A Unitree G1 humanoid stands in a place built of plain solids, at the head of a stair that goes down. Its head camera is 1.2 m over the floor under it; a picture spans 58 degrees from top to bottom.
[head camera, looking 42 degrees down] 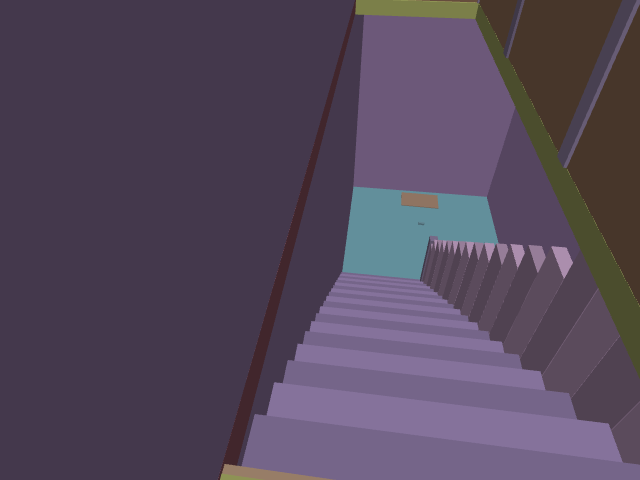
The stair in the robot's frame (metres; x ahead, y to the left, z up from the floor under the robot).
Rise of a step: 0.21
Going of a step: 0.24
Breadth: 1.30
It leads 8 degrees to the right of straight ahead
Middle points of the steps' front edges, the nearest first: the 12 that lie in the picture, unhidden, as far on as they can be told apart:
0.61 -0.42 -0.21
0.85 -0.46 -0.42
1.08 -0.49 -0.63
1.32 -0.52 -0.84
1.56 -0.55 -1.05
1.80 -0.58 -1.26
2.03 -0.61 -1.47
2.27 -0.65 -1.68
2.51 -0.68 -1.89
2.75 -0.71 -2.10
2.99 -0.74 -2.31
3.22 -0.77 -2.52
